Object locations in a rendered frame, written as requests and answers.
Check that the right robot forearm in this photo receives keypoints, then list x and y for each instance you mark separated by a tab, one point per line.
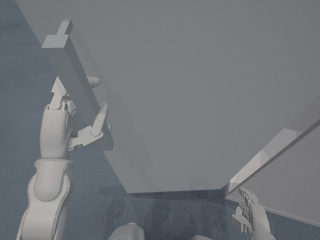
261	235

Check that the left robot forearm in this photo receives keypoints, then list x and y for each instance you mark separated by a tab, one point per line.
48	193

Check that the left robot hand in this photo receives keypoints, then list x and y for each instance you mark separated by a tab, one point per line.
58	123

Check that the handle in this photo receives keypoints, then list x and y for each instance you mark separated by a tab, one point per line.
64	59

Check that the right robot hand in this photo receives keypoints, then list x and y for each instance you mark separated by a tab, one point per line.
254	218

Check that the robot left thigh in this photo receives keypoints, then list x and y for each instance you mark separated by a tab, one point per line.
128	232

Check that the fridge door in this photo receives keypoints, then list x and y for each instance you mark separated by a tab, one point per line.
195	88

